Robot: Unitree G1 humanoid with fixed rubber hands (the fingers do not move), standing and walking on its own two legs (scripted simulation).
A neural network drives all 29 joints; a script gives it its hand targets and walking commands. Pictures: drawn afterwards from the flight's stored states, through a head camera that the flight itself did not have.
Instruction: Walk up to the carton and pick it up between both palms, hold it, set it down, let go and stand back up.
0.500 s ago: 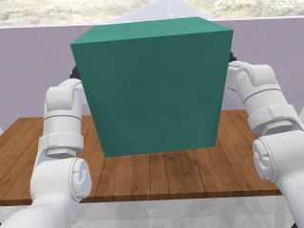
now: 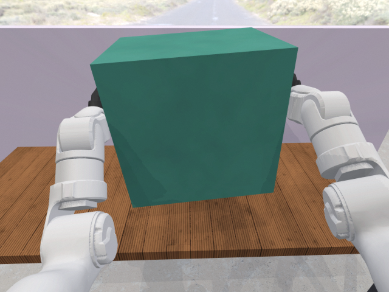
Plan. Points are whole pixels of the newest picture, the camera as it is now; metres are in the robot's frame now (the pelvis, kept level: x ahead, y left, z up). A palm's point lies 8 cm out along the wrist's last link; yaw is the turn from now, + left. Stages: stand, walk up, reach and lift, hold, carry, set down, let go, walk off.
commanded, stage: hold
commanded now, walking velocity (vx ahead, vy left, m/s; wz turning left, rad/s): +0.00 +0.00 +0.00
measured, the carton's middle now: (195, 113) +0.39 +0.01 +0.27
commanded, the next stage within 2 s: none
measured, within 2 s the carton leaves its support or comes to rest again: neither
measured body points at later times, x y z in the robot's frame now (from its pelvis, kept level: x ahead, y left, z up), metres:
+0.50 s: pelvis -0.01 +0.00 +0.00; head -0.10 +0.01 +0.44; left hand +0.38 +0.19 +0.29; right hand +0.38 -0.18 +0.31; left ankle +0.03 +0.13 -0.75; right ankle +0.00 -0.13 -0.75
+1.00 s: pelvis -0.01 +0.00 +0.00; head -0.10 +0.01 +0.44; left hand +0.38 +0.19 +0.29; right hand +0.38 -0.18 +0.31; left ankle +0.03 +0.13 -0.75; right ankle +0.00 -0.13 -0.75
